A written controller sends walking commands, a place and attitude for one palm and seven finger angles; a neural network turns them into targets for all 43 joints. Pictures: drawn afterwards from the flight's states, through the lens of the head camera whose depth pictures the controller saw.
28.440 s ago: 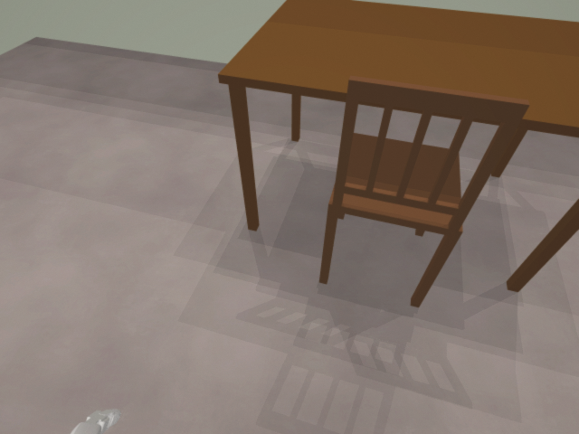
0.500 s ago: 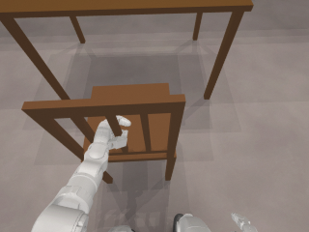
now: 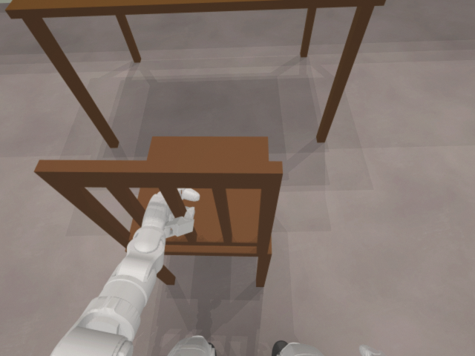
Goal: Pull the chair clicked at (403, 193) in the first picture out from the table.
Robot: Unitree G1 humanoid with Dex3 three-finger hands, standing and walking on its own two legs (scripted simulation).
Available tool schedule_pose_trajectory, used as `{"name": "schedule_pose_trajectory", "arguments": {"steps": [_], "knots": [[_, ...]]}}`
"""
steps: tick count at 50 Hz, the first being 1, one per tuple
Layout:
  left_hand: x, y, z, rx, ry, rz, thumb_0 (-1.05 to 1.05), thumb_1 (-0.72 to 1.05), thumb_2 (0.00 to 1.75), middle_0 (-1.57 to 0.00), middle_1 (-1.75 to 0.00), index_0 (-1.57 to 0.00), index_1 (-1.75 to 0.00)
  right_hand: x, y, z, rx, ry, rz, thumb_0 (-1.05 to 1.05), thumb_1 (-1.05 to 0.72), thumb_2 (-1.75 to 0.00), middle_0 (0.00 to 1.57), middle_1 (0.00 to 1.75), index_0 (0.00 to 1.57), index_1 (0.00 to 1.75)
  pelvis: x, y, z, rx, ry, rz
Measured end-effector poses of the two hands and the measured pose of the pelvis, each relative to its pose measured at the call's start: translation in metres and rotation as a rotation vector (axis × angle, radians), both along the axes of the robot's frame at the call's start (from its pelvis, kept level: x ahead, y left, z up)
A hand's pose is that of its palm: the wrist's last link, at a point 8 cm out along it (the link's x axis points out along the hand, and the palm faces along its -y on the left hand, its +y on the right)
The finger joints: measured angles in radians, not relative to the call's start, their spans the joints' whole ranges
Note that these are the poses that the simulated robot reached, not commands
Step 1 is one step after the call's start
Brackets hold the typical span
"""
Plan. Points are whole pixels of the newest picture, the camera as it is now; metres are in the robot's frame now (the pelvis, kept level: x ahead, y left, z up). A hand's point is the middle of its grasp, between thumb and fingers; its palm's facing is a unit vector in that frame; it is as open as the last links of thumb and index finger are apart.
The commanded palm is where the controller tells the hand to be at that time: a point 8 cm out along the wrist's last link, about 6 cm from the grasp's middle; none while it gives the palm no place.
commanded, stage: stop walking, hand still on the chair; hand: left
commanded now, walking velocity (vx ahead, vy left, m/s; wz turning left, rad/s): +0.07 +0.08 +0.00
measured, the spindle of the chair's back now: (181, 215) +0.37 +0.14 -0.08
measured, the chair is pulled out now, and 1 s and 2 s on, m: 0.54 0.58 0.58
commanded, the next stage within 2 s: open the thumb and straighten the fingers in 0.76 s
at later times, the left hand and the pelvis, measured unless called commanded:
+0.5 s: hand (188, 238) +0.31 +0.11 -0.05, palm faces -0.09 -0.98 -0.18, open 5.2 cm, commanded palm +0.30 +0.17 -0.04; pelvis +0.02 +0.02 +0.01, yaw +0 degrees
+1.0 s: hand (185, 235) +0.31 +0.12 -0.05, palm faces -0.11 -0.99 -0.14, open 5.7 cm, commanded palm +0.29 +0.17 -0.04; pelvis +0.03 +0.01 +0.00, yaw +1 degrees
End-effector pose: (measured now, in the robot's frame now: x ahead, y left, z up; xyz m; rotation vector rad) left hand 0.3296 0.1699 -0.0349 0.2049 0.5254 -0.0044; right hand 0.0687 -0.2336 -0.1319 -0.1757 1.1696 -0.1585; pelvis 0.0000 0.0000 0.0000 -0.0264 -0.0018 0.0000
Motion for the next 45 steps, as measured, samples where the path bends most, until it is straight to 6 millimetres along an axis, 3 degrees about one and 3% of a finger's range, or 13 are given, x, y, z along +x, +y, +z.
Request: {"name": "schedule_pose_trajectory", "arguments": {"steps": [6, 14, 25, 34, 45], "knots": [[-0.018, -0.004, 0.001, -0.003, 0.02, 0.03, 0.05, 0.7, 0.81, -0.29, -1.23, -0.5, -1.45, 0.011, -0.008, 0.004, -0.009, -0.058, -0.019, 0.01, -0.91, -0.9, 0.2, 0.3, 0.21, 0.3, -0.005, -0.006, 0.003, 0.019, -0.001, 0.018], [-0.031, -0.006, 0.002, -0.008, 0.04, 0.018, 0.06, 0.7, 0.8, -0.27, -1.23, -0.5, -1.45, 0.042, -0.019, 0.022, -0.077, -0.165, -0.02, 0.01, -0.91, -0.9, 0.2, 0.3, 0.2, 0.3, 0.001, 0.004, 0.005, 0.033, -0.018, 0.014], [-0.034, -0.003, 0.002, -0.015, 0.039, -0.027, 0.05, 0.7, 0.78, -0.25, -1.26, -0.5, -1.45, 0.072, 0.015, 0.031, -0.042, -0.23, -0.002, 0.01, -0.91, -0.9, 0.2, 0.3, 0.2, 0.3, 0.017, 0.019, 0.006, 0.036, -0.015, -0.004], [-0.033, -0.003, 0.002, -0.015, 0.035, -0.039, 0.05, 0.7, 0.78, -0.25, -1.26, -0.5, -1.45, 0.077, 0.034, 0.025, 0.004, -0.209, 0.014, 0.01, -0.9, -0.9, 0.2, 0.3, 0.21, 0.3, 0.026, 0.021, 0.007, 0.037, -0.01, -0.006], [-0.033, -0.003, 0.001, -0.016, 0.031, -0.036, 0.05, 0.69, 0.8, -0.25, -1.27, -0.5, -1.45, 0.072, 0.014, 0.027, -0.031, -0.185, -0.01, 0.01, -0.91, -0.9, 0.2, 0.3, 0.21, 0.3, 0.029, 0.018, 0.007, 0.036, 0.004, 0.001]]}}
